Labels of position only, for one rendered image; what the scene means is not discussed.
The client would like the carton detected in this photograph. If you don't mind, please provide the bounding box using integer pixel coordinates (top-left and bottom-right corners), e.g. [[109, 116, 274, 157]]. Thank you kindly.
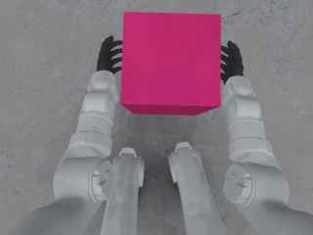
[[120, 12, 221, 116]]

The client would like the robot right hand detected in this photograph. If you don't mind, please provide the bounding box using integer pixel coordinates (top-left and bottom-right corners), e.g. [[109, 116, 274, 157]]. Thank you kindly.
[[220, 40, 244, 85]]

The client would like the robot right forearm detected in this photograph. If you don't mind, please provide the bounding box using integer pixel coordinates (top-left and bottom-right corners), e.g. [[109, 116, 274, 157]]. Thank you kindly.
[[221, 75, 290, 190]]

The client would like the robot left upper arm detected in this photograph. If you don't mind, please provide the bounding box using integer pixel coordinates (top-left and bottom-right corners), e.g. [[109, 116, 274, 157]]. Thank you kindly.
[[5, 156, 115, 235]]

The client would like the robot right upper arm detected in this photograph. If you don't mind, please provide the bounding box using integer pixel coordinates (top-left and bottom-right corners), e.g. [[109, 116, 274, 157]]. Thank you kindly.
[[223, 161, 313, 235]]

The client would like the robot left forearm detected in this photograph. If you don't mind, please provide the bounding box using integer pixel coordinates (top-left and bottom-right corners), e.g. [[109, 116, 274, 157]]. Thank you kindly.
[[53, 70, 119, 195]]

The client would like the left robot shin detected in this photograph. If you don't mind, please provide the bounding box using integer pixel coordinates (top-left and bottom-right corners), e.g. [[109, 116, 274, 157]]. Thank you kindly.
[[112, 147, 138, 168]]

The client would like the robot left hand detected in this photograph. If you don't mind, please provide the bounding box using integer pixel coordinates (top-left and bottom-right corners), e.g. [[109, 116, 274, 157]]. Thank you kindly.
[[96, 35, 123, 74]]

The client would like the left robot thigh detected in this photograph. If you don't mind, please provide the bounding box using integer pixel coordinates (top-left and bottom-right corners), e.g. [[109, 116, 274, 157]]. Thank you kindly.
[[100, 153, 145, 235]]

